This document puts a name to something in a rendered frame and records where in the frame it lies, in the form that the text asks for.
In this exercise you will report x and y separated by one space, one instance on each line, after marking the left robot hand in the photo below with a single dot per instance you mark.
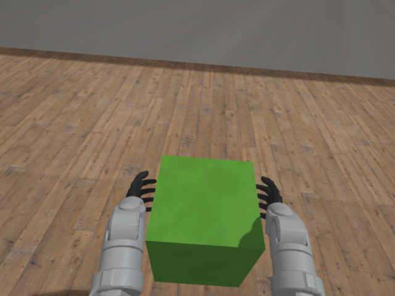
137 184

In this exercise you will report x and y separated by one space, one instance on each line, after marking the right robot hand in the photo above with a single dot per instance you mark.
273 194

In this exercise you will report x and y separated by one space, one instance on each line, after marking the carton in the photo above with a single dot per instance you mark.
205 226

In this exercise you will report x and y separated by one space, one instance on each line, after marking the robot right forearm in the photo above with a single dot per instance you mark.
294 271

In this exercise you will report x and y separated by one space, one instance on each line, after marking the robot left forearm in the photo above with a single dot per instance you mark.
119 272

